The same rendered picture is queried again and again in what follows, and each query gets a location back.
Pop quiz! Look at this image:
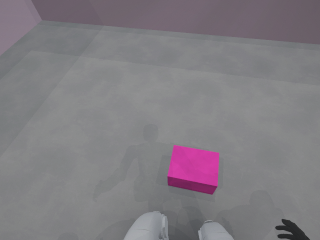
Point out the robot thigh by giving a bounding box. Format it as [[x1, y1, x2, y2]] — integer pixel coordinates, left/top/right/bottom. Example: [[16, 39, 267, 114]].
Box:
[[198, 222, 234, 240], [123, 212, 168, 240]]

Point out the robot right thigh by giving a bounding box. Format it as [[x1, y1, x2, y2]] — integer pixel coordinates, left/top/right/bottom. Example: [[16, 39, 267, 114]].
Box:
[[198, 222, 234, 240]]

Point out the robot right hand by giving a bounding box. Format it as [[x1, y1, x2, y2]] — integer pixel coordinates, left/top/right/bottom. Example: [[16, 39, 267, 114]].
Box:
[[275, 219, 310, 240]]

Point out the robot left thigh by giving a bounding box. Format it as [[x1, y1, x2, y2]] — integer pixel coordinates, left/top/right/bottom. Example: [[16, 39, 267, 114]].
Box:
[[123, 212, 168, 240]]

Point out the carton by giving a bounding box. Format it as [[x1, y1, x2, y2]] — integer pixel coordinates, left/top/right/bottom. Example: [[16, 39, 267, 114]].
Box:
[[167, 145, 219, 195]]

